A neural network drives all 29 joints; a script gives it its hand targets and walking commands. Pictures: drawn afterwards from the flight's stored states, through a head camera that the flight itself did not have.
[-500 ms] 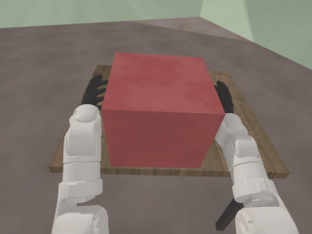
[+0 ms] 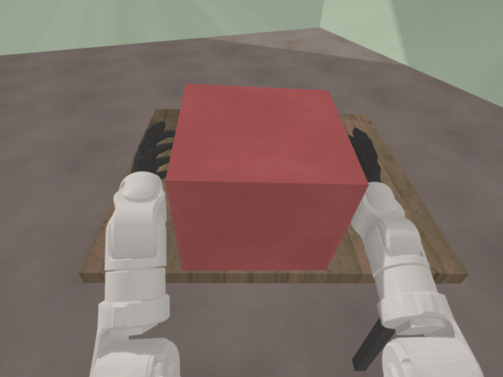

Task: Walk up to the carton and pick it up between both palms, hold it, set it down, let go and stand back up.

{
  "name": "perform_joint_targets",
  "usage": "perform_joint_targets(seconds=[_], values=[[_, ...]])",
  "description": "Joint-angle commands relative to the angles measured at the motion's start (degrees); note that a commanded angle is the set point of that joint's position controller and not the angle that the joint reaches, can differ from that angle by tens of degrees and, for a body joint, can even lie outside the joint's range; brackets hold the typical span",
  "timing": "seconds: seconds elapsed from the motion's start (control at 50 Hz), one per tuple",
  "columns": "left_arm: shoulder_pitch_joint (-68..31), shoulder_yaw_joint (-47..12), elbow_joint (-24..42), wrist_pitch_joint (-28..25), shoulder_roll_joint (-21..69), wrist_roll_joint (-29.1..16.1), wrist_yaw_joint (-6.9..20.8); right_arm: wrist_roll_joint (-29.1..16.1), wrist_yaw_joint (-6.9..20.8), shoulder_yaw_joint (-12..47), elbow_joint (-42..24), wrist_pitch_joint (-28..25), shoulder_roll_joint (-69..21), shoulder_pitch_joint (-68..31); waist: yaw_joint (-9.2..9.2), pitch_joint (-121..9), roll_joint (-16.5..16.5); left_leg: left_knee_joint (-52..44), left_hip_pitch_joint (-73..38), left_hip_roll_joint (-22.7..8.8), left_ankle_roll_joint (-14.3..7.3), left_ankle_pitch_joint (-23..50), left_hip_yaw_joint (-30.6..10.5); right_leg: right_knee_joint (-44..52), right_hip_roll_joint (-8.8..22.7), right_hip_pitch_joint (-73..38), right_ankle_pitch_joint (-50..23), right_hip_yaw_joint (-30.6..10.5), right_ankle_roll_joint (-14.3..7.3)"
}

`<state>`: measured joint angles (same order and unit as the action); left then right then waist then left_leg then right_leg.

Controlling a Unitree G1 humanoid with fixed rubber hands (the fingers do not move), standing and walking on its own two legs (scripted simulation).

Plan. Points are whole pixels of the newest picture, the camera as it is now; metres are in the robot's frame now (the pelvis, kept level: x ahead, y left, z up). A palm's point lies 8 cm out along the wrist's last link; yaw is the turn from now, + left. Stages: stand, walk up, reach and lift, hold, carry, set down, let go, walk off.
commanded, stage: hold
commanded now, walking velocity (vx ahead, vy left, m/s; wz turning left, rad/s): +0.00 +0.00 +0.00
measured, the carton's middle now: (257, 178) +0.38 +0.01 +0.17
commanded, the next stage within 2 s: none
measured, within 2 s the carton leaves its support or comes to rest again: neither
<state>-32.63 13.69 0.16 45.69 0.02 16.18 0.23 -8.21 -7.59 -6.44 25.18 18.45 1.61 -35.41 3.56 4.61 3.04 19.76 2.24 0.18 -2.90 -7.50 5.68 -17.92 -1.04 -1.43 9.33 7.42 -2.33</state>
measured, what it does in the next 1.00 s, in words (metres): stands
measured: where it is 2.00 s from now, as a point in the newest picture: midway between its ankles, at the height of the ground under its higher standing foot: outside the picture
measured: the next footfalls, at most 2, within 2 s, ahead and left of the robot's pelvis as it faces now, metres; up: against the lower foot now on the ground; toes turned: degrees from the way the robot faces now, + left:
none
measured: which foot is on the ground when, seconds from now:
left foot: down 0.00-1.00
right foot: down 0.00-1.00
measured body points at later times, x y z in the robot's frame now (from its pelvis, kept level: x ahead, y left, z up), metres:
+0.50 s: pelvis -0.01 -0.01 +0.00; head -0.05 +0.02 +0.45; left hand +0.37 +0.17 +0.19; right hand +0.37 -0.16 +0.18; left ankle +0.05 +0.08 -0.75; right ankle +0.02 -0.09 -0.75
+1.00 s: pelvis +0.00 +0.00 +0.00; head -0.04 +0.03 +0.45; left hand +0.37 +0.17 +0.19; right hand +0.37 -0.16 +0.18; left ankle +0.05 +0.08 -0.75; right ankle +0.02 -0.09 -0.75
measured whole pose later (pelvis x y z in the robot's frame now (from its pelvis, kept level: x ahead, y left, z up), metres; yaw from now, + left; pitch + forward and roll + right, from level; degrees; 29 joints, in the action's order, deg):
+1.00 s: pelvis +0.00 +0.00 +0.00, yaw +0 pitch -10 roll -1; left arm -32.5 13.1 -0.7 45.4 -0.6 15.7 0.1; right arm -8.0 -7.6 -6.5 26.0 17.4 1.5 -35.2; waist 3.8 4.4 3.4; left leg 19.8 2.8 0.4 -3.0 -7.4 5.6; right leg -18.3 -0.9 -0.8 9.4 7.5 -2.3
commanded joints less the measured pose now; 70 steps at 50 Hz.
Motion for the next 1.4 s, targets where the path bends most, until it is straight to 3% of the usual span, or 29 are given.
perform_joint_targets(seconds=[0.0, 0.06, 0.18, 0.4, 0.88, 1.18, 1.3, 1.32, 1.34, 1.38], values=[[-36.9, -24.7, 6.9, -2.8, 25.8, -8.8, 8.2, -2.7, 5.7, 21.1, -18.4, -5.6, -25.6, -49.3, 0.31, -25.6, -3.9, -3.0, -10.7, -1.7, 1.0, 6.7, -4.4, 3.5, 0.9, 1.1, -4.6, -2.9, 3.9], [-37.2, -25.2, 7.0, -3.3, 25.8, -9.2, 8.1, -3.2, 5.3, 22.2, -19.5, -5.9, -26.1, -50.0, 0.4, -28.0, -3.7, -1.7, -12.7, -1.4, 1.2, 9.9, -4.4, 3.1, 0.7, 0.7, -7.8, -3.1, 4.2], [-38.2, -23.8, 4.3, -3.9, 25.4, -8.6, 8.5, -1.9, 5.4, 21.0, -17.3, -6.2, -26.5, -50.5, -0.05, -25.7, -3.6, -3.0, -10.0, -1.2, 0.5, 4.6, -4.0, 3.6, 1.3, 1.6, -3.6, -3.2, 4.2], [-40.5, -24.3, 3.1, -4.9, 26.0, -9.4, 7.8, -1.0, 5.7, 19.7, -15.9, -7.1, -26.8, -52.1, 0.5, -27.9, -3.9, -3.0, -9.9, -1.2, 0.5, 3.0, -4.3, 3.5, 1.5, 2.4, -2.4, -3.2, 3.9], [-37.9, -27.2, 8.2, -4.1, 26.6, -10.0, 7.2, -3.6, 5.6, 22.2, -19.2, -6.6, -25.8, -49.8, 1.0, -28.9, -5.1, -1.3, -13.3, -1.6, 1.7, 10.6, -4.9, 2.9, 0.5, 2.0, -7.3, -2.9, 3.7], [-37.2, -26.5, 8.0, -3.1, 26.3, -9.4, 7.2, -3.3, 6.0, 21.5, -18.4, -6.0, -24.7, -49.2, 0.95, -27.1, -4.8, -1.9, -13.4, -2.0, 1.8, 9.9, -4.9, 3.2, 0.4, 2.4, -5.9, -2.7, 3.4], [-37.7, -26.3, 7.8, -3.2, 26.4, -9.3, 7.2, -3.0, 6.2, 21.4, -18.0, -6.3, -24.9, -49.5, 0.81, -27.2, -4.9, -2.1, -13.2, -2.0, 1.7, 8.9, -4.6, 3.2, 0.5, 2.4, -5.4, -2.7, 3.5], [-39.6, -21.4, 2.2, -3.2, 22.3, -7.4, 8.1, -2.4, 6.2, 22.0, -12.8, -4.8, -25.6, -49.1, -1.0, -22.9, -1.5, -4.0, -8.5, -1.2, -0.2, 4.1, -3.5, 5.5, 0.8, 3.0, 0.1, -3.3, 3.4], [-39.4, -21.7, 2.1, -3.4, 23.9, -8.0, 8.7, -2.0, 6.4, 21.3, -13.2, -5.1, -27.4, -49.4, -1.0, -23.0, -2.2, -4.9, -7.4, -1.4, -0.4, 2.1, -3.1, 5.1, 1.1, 2.9, 0.8, -3.4, 3.5], [-40.9, -23.6, 4.3, -4.0, 25.1, -9.3, 8.6, -2.3, 6.7, 21.4, -15.3, -6.0, -27.9, -51.3, -1.03, -27.3, -3.7, -3.8, -9.1, -1.5, 0.0, 4.8, -3.5, 4.1, 0.7, 1.5, -1.7, -3.4, 3.0]])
